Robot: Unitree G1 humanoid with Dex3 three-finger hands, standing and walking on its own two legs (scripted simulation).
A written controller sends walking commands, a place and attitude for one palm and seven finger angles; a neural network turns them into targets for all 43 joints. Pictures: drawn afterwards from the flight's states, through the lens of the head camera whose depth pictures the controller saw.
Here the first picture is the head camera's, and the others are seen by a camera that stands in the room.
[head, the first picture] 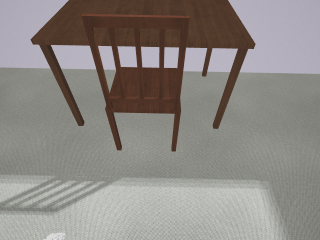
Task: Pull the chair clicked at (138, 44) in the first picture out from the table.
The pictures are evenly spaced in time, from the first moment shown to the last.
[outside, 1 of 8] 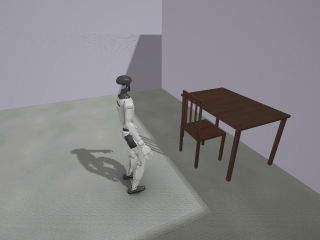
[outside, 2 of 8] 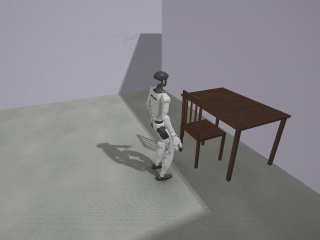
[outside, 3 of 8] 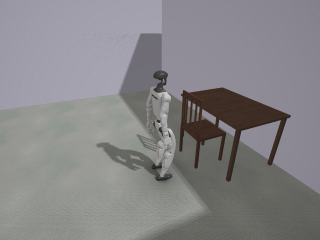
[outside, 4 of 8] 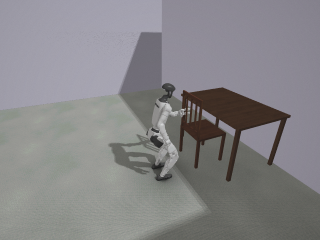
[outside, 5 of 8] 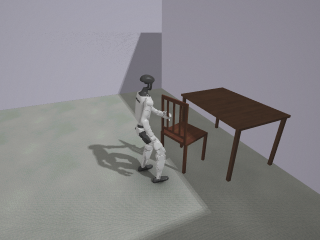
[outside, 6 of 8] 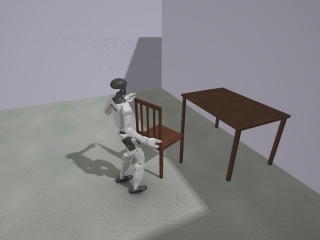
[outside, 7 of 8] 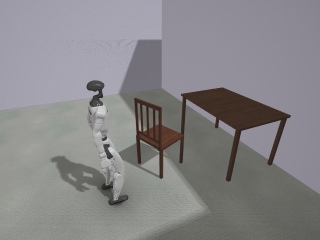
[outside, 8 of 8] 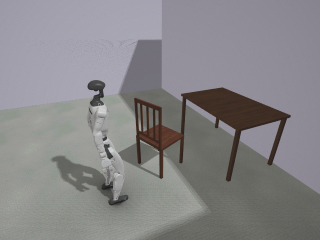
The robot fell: no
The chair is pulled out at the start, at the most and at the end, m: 0.00 0.61 0.59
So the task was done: yes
